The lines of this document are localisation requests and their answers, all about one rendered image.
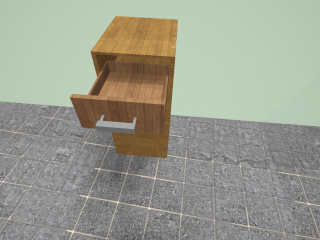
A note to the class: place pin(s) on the handle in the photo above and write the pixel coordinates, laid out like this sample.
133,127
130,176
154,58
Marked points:
116,127

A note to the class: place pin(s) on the drawer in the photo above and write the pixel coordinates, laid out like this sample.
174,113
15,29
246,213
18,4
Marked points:
124,91

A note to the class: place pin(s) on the cabinet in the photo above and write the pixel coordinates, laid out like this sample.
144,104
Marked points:
140,40

